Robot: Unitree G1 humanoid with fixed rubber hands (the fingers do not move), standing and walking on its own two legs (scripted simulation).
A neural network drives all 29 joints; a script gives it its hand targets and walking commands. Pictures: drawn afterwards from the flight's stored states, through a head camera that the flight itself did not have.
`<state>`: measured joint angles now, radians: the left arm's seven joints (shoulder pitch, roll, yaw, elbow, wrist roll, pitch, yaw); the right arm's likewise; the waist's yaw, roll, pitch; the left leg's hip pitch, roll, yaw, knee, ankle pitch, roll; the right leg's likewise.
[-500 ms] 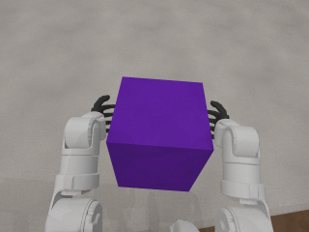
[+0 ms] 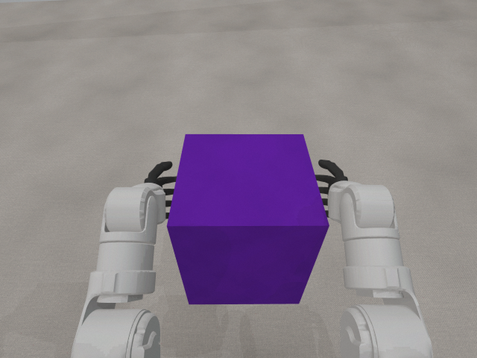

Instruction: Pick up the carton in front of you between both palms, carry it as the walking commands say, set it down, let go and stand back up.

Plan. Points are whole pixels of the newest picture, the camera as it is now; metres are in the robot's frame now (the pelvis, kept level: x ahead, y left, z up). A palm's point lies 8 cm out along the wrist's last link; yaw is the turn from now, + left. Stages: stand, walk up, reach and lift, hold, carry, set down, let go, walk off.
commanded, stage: carry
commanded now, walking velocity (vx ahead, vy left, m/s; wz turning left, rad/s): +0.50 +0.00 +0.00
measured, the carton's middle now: (244, 222) +0.36 +0.00 +0.02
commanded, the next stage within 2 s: none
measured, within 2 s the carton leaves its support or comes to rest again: neither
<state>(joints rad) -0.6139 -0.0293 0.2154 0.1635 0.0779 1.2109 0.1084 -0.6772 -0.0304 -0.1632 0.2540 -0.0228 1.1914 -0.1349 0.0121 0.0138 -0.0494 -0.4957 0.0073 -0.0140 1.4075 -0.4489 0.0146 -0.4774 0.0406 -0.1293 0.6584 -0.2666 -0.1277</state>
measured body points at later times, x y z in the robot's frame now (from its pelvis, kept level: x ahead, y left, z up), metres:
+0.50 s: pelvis +0.32 +0.02 +0.01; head +0.36 +0.01 +0.46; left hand +0.70 +0.13 +0.10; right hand +0.67 -0.17 +0.10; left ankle +0.39 +0.06 -0.72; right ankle +0.20 -0.08 -0.62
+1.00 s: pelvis +0.64 -0.07 +0.02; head +0.64 -0.08 +0.47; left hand +0.91 +0.09 +0.07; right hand +0.92 -0.21 +0.07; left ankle +0.52 +0.05 -0.63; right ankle +0.69 -0.14 -0.72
